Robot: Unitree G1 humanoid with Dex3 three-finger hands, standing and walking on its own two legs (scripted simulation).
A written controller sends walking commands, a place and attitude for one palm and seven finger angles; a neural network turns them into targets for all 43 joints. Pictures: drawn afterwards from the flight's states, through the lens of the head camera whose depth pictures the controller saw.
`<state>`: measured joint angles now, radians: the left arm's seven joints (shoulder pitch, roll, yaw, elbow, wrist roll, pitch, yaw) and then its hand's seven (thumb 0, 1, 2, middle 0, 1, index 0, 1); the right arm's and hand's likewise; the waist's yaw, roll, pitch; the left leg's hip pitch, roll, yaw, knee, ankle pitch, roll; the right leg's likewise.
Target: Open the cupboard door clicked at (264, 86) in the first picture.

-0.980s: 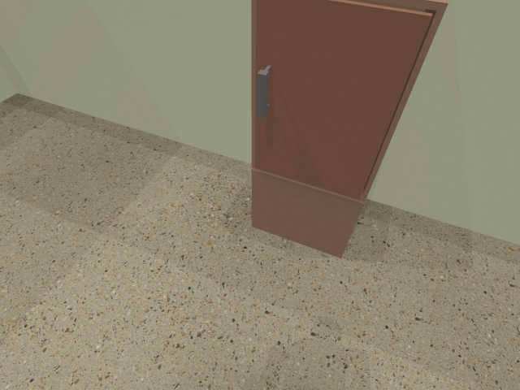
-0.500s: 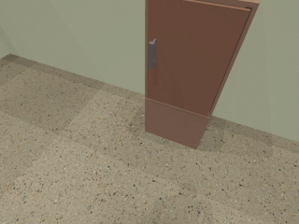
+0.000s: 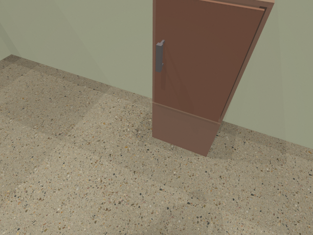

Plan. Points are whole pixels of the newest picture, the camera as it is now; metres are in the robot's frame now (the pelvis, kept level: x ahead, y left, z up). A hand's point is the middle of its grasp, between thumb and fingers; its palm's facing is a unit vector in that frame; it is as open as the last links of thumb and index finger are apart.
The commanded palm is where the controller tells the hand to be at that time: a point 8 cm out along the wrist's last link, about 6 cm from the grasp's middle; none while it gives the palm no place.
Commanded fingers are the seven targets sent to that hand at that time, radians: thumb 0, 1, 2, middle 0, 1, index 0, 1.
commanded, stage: turn to face it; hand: left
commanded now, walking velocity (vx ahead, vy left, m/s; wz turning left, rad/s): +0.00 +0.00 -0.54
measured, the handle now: (160, 56) +0.86 +0.02 -0.01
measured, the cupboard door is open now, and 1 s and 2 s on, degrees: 0 0 0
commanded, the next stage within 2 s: take the last steps up to it in 0.64 s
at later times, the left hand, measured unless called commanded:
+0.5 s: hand out of the picture +0.04 +0.16 -0.18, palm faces -0.13 -0.96 -0.26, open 7.3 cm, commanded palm none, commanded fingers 0.00 0.90 0.90 -0.20 -0.30 -0.20 -0.30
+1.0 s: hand out of the picture +0.10 +0.19 -0.18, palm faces -0.25 -0.95 -0.18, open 7.4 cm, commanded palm none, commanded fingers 0.00 0.90 0.90 -0.20 -0.30 -0.20 -0.30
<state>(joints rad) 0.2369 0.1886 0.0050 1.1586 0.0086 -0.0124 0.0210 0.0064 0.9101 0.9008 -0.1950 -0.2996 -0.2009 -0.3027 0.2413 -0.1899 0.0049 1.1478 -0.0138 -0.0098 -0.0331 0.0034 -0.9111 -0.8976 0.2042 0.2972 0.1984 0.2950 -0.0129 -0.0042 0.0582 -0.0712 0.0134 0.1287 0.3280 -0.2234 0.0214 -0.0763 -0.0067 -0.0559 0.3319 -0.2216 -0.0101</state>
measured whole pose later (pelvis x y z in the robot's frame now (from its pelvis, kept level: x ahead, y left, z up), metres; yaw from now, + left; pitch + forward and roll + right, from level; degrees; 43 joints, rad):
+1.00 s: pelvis +0.01 +0.02 +0.00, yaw -16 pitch -1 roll -1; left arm 0.24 0.20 0.06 1.02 0.03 0.03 -0.02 0.01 0.91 0.90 -0.19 -0.30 -0.20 -0.30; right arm 0.31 -0.15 -0.01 1.02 -0.04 0.00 -0.02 0.00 -0.91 -0.90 0.20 0.30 0.20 0.29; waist 0.00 -0.01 0.05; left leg -0.14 0.02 0.01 0.43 -0.28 0.02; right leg -0.36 0.02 -0.01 0.83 -0.42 -0.02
